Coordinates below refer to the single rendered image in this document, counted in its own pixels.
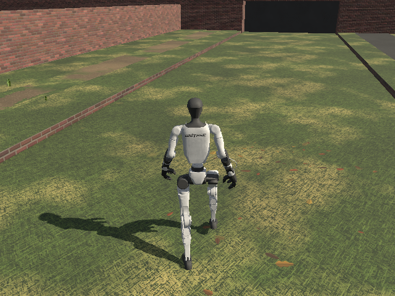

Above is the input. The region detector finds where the robot right forearm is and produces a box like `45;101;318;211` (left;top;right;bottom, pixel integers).
221;149;235;176

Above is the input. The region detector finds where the robot left hand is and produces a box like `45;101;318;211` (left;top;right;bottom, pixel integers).
161;168;176;180

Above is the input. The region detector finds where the robot right upper arm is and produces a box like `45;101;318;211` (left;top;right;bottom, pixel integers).
209;124;226;159

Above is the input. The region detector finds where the robot left upper arm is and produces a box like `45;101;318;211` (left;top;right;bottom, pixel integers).
166;125;183;158

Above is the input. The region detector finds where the robot left foot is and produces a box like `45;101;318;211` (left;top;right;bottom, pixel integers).
182;253;192;270

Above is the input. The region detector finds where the robot right hand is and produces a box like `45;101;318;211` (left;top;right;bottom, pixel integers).
223;174;237;189

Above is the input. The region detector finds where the robot left forearm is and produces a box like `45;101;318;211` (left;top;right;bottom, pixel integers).
162;149;172;171

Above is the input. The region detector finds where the right robot shin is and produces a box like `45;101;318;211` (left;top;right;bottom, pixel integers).
209;187;217;221

